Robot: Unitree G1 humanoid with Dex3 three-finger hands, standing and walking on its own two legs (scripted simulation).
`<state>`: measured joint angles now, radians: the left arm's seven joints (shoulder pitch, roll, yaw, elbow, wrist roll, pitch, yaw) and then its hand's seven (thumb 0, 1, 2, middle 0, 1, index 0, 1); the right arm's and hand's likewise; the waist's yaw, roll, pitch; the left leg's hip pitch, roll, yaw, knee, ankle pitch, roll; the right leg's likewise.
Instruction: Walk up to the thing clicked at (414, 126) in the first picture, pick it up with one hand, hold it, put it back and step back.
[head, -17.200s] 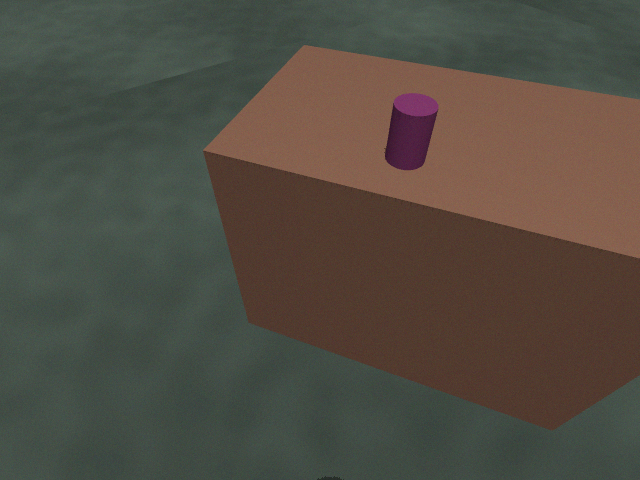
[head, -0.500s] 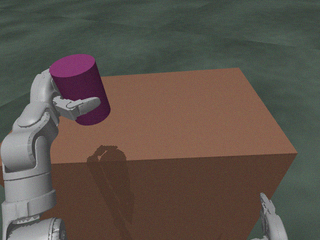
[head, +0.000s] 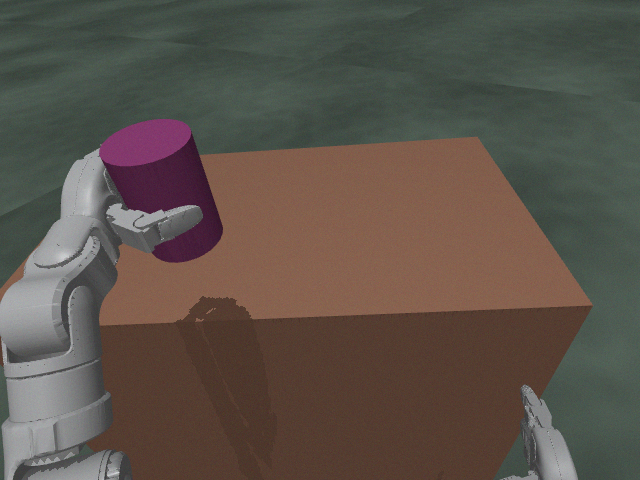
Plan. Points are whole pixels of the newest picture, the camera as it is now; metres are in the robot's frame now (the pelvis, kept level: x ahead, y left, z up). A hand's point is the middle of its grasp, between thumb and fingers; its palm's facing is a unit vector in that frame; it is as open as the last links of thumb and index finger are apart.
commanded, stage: hold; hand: left
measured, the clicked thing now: (168, 193) +0.33 +0.16 +0.27
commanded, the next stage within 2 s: crouch in 1.56 s
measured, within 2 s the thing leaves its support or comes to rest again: neither
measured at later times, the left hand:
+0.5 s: hand (163, 189) +0.33 +0.17 +0.27, palm faces +0.11 -0.99 +0.00, open 11.5 cm
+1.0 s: hand (159, 187) +0.33 +0.17 +0.27, palm faces +0.11 -0.99 -0.02, open 11.5 cm
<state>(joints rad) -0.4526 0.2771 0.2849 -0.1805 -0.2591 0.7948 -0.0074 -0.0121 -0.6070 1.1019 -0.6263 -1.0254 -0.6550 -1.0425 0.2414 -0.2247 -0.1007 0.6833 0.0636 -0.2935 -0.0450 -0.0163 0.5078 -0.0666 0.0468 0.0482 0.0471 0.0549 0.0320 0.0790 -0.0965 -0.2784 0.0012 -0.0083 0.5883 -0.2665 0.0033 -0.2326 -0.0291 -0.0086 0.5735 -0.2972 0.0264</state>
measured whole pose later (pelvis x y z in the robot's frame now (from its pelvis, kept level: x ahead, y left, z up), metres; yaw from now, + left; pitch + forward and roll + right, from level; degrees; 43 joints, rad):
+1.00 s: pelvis +0.00 +0.00 +0.00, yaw +0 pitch -3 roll +0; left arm -0.48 0.29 0.28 -0.15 -0.25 0.78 -0.03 -0.01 -0.60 1.10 -0.62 -1.03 -0.65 -1.05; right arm 0.22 -0.22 -0.10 0.72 0.05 -0.31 -0.07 -0.02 0.51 -0.07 0.05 0.05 0.05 0.05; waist 0.04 0.09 -0.10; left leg -0.28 0.00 -0.01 0.59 -0.27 0.00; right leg -0.23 -0.03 -0.01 0.57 -0.30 0.03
